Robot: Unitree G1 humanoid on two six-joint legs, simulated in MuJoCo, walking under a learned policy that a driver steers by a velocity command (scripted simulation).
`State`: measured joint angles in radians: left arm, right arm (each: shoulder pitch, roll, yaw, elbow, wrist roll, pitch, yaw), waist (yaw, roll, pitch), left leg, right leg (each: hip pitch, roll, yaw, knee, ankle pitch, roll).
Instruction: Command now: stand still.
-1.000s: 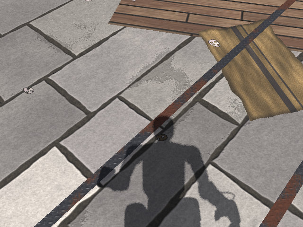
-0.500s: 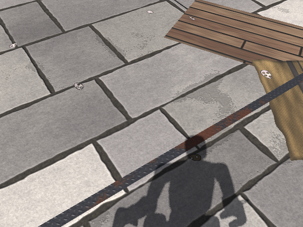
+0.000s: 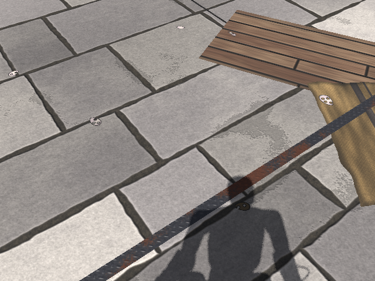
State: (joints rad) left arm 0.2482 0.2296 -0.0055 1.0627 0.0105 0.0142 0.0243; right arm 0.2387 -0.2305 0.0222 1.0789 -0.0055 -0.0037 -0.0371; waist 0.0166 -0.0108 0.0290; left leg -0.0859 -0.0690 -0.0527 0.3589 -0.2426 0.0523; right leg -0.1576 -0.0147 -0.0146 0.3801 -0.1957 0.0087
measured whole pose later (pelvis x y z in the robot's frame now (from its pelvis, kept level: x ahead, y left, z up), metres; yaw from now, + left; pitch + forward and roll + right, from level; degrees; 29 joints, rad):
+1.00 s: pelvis +0.16 -0.07 +0.00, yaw +0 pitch +0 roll +1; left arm 0.48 0.15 0.02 1.11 0.02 -0.09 0.01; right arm 0.20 -0.21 -0.04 1.03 -0.03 -0.05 0.03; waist 0.02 0.03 0.01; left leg -0.56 0.05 0.04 1.04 -0.19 0.06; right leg 0.01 0.07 -0.07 0.26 -0.27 -0.09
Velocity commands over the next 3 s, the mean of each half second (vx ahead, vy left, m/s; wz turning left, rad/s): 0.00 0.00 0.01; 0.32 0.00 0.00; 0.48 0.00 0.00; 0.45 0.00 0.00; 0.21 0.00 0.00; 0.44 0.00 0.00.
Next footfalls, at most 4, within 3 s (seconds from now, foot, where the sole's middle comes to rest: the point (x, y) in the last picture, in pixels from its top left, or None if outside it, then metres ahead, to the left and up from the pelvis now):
1.24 left None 0.46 -0.01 -0.78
1.78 right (238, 220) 0.77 -0.17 -0.78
2.24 left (197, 189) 0.91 0.00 -0.78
2.64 right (245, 189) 0.92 -0.21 -0.78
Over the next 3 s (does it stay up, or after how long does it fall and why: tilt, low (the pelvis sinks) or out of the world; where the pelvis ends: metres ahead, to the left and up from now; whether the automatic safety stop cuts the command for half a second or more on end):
stays up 1.01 -0.12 0.00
